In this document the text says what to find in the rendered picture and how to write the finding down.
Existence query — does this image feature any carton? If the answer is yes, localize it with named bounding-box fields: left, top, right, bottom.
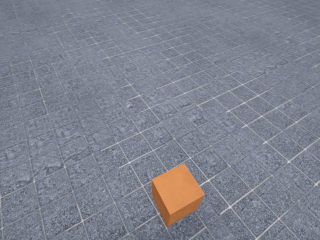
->
left=151, top=164, right=206, bottom=227

